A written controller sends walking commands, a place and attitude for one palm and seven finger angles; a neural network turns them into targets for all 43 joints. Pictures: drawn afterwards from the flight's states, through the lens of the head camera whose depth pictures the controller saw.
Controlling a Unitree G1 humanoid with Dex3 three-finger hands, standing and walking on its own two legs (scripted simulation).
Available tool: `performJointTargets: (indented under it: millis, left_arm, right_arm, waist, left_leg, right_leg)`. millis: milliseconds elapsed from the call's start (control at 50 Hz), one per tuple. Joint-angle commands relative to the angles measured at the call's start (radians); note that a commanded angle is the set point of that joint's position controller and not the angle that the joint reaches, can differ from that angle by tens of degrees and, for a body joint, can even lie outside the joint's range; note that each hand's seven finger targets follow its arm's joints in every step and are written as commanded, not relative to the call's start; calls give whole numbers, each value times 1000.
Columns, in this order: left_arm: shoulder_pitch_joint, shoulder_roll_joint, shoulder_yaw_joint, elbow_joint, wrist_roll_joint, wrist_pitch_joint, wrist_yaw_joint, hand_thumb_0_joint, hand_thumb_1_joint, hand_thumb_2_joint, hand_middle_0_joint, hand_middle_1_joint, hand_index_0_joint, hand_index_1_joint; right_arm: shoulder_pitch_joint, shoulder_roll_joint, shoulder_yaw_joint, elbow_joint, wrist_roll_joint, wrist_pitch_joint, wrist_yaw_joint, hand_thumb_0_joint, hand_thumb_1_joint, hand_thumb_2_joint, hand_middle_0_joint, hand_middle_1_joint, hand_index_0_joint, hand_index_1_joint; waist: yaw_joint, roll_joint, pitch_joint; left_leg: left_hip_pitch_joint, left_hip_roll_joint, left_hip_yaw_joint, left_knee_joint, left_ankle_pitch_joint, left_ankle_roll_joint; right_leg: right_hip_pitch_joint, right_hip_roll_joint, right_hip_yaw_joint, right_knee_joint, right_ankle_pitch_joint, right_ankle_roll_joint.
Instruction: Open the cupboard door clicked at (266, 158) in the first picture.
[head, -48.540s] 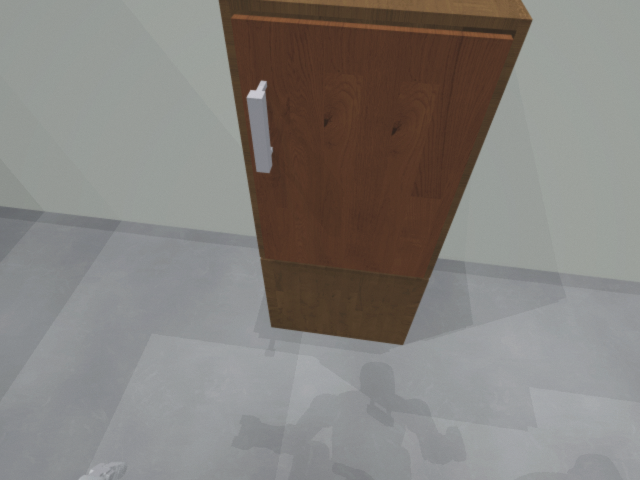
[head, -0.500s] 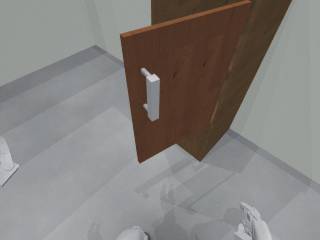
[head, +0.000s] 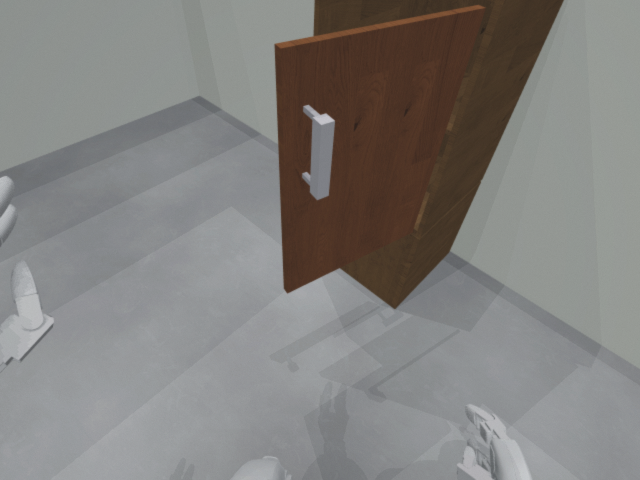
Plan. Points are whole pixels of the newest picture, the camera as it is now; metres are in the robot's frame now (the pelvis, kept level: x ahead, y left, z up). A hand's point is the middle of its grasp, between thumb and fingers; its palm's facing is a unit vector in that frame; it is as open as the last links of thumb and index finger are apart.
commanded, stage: stop stepping back and stand still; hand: left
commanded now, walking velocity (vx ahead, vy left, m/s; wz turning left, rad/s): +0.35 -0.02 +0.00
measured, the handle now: (314, 153) +0.59 +0.09 +0.09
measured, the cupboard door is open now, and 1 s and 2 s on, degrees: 76 76 76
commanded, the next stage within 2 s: let the arm hang, fingers relaxed in 1.58 s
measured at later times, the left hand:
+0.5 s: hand (46, 369) +0.15 +0.24 +0.18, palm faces +0.41 -0.78 -0.47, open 7.4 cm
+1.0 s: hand (40, 347) +0.17 +0.27 +0.16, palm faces +0.34 -0.82 -0.46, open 7.4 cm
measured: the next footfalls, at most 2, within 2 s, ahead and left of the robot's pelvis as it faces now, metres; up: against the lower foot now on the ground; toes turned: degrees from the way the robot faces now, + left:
left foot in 0.06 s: +0.08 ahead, +0.11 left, +0.00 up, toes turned +1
left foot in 0.66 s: +0.03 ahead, +0.14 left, +0.00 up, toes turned +1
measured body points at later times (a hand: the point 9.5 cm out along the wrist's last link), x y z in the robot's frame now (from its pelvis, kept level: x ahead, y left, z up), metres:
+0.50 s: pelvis -0.06 -0.01 +0.01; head -0.08 -0.03 +0.46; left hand +0.12 +0.28 +0.20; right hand +0.04 -0.27 -0.09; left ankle -0.01 +0.12 -0.67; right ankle -0.10 -0.06 -0.73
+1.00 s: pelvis -0.05 +0.02 +0.01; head -0.03 +0.03 +0.46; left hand +0.15 +0.31 +0.19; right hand +0.12 -0.21 -0.07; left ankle -0.01 +0.13 -0.73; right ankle -0.10 -0.06 -0.73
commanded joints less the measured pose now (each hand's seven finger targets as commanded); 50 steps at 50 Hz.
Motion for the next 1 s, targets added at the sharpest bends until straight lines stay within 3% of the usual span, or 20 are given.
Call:
performJointTargets:
  millis: [0, 20, 40, 80, 100, 220, 240, 260, 280, 300, 340, 400, 500, 560, 600, 640, 700, 780, 820, 980]
  left_arm:
    - [-158, 182, 107, -117, 2, -10, 26, 0, 900, 900, -200, -300, -200, -300]
    - [-181, 188, 104, -153, 5, -18, 30, 0, 900, 900, -200, -300, -200, -300]
    - [-146, 184, 94, -113, 3, -12, 29, 0, 900, 900, -200, -300, -200, -300]
    - [-72, 171, 92, -142, 1, -9, 26, 0, 900, 900, -200, -300, -200, -300]
    - [-72, 190, 107, -188, 9, -12, 32, 0, 900, 900, -200, -300, -200, -300]
    - [94, 200, 123, -231, 11, 18, 49, 0, 900, 900, -200, -300, -200, -300]
    - [112, 224, 147, -203, 13, 24, 49, 0, 900, 900, -200, -300, -200, -300]
    - [96, 220, 144, -187, 11, 25, 45, 0, 900, 900, -200, -300, -200, -300]
    - [63, 250, 170, -162, 8, 21, 43, 0, 900, 900, -200, -300, -200, -300]
    - [-23, 268, 180, -173, 1, 11, 46, 0, 900, 900, -200, -300, -200, -300]
    - [-50, 211, 141, -73, 0, -3, 39, 0, 900, 900, -200, -300, -200, -300]
    - [-61, 189, 107, 31, 15, -31, 30, 0, 900, 900, -200, -300, -200, -300]
    - [-85, 187, 93, -35, 27, -61, 42, 0, 900, 900, -200, -300, -200, -300]
    - [-35, 205, 129, -107, 18, -62, 49, 0, 900, 900, -200, -300, -200, -300]
    - [-27, 202, 134, -157, 10, -61, 48, 0, 900, 900, -200, -300, -200, -300]
    - [-10, 210, 145, -174, 4, -62, 45, 0, 900, 900, -200, -300, -200, -300]
    - [12, 206, 152, -136, 11, -45, 35, 0, 900, 900, -200, -300, -200, -300]
    - [42, 176, 129, -73, -1, -27, 26, 0, 900, 900, -200, -300, -200, -300]
    - [28, 176, 120, -84, -3, -18, 24, 0, 900, 900, -200, -300, -200, -300]
    - [3, 193, 120, -163, -1, -2, 29, 0, 900, 900, -200, -300, -200, -300]
  right_arm:
    - [-59, -148, -45, -160, 2, -70, -50, 0, -900, -900, 200, 300, 200, 300]
    - [-54, -167, -50, -172, 4, -80, -48, 0, -900, -900, 200, 300, 200, 300]
    - [-56, -176, -53, -182, 15, -86, -47, 0, -900, -900, 200, 300, 200, 300]
    - [-59, -145, -37, -171, -5, -84, -42, 0, -900, -900, 200, 300, 200, 300]
    - [-70, -138, -37, -177, -12, -86, -40, 0, -900, -900, 200, 300, 200, 300]
    - [-59, -145, -53, -189, -18, -66, -31, 0, -900, -900, 200, 300, 200, 300]
    - [-55, -140, -52, -188, -19, -52, -35, 0, -900, -900, 200, 300, 200, 300]
    - [-54, -128, -53, -189, -22, -36, -36, 0, -900, -900, 200, 300, 200, 300]
    - [-44, -128, -60, -183, -25, -18, -33, 0, -900, -900, 200, 300, 200, 300]
    - [-49, -146, -67, -172, -20, -18, -33, 0, -900, -900, 200, 300, 200, 300]
    - [-6, -160, -74, -143, -8, -29, -25, 0, -900, -900, 200, 300, 200, 300]
    - [-36, -147, -60, -125, -2, -38, -38, 0, -900, -900, 200, 300, 200, 300]
    - [-59, -137, -58, -139, -2, -67, -41, 0, -900, -900, 200, 300, 200, 300]
    - [-61, -128, -57, -151, -8, -77, -34, 0, -900, -900, 200, 300, 200, 300]
    - [-46, -145, -69, -159, -6, -75, -28, 0, -900, -900, 200, 300, 200, 300]
    - [-33, -171, -83, -167, 6, -67, -26, 0, -900, -900, 200, 300, 200, 300]
    - [-34, -144, -62, -172, 8, -51, -21, 0, -900, -900, 200, 300, 200, 300]
    - [-33, -137, -59, -174, 15, -33, -14, 0, -900, -900, 200, 300, 200, 300]
    - [-43, -135, -56, -182, 13, -25, -12, 0, -900, -900, 200, 300, 200, 300]
    - [-60, -134, -38, -205, 4, -27, -29, 0, -900, -900, 200, 300, 200, 300]
  waist:
    - [-71, 118, -67]
    - [-63, 185, -93]
    - [-61, 147, -80]
    - [-81, 293, -59]
    - [-74, 299, -42]
    - [-66, 260, -93]
    - [-66, 207, -92]
    - [-72, 103, -81]
    - [-74, -47, -68]
    - [-57, -123, -27]
    - [-93, -76, -12]
    - [-82, -31, 46]
    - [-45, -111, 4]
    - [-35, -87, -38]
    - [-47, -19, -79]
    - [-50, 118, -147]
    - [-59, 199, -106]
    - [-76, -19, -90]
    - [-76, -22, -105]
    - [-63, 118, -127]
  left_leg:
    - [405, 68, -88, -406, 169, 54]
    - [424, 145, -189, -444, 215, 79]
    - [405, 193, -254, -480, 170, 92]
    - [259, 235, -399, -728, -333, 89]
    - [191, 247, -407, -795, -448, 89]
    - [157, 141, -130, -636, -287, 69]
    - [128, 104, -96, -543, -239, 60]
    - [77, 72, -54, -355, -163, 51]
    - [13, 25, -16, -89, -94, 33]
    - [-92, 11, -33, 125, -93, 20]
    - [-141, 34, -82, 266, -23, 16]
    - [-124, 53, -38, 207, 58, 22]
    - [43, 30, 51, -112, 47, 54]
    - [191, 7, 71, -284, 88, 64]
    - [332, 30, 29, -412, 197, 76]
    - [499, 139, -96, -373, 424, 118]
    - [381, 159, -115, -366, 479, 120]
    - [315, 87, -33, -282, 355, 58]
    - [331, 73, -23, -290, 335, 52]
    - [379, 114, -76, -414, 368, 64]
  right_leg:
    - [-154, -98, 88, -94, 242, -10]
    - [-149, -47, 55, -63, 155, 16]
    - [-134, -22, 41, -59, 98, 26]
    - [-97, 22, -18, 99, -70, 32]
    - [-77, 29, -30, 171, -95, 22]
    - [122, 45, -152, -126, -61, -15]
    - [151, 13, -119, -204, -32, -30]
    - [140, -80, 14, -264, -43, -76]
    - [59, -252, 288, -366, -197, -157]
    - [-18, -388, 462, -446, -311, -222]
    - [-37, -341, 377, -402, -228, -179]
    - [-21, -289, 217, -357, 119, -128]
    - [58, -261, 138, -289, 360, -74]
    - [60, -235, 113, -237, 436, -51]
    - [40, -190, 85, -149, 488, -5]
    - [-62, -109, 29, -28, 428, 51]
    - [-46, -50, -12, -59, 310, 30]
    - [-2, -127, 87, -169, 522, 5]
    - [0, -141, 93, -173, 571, 2]
    - [8, -66, 10, -170, 360, 17]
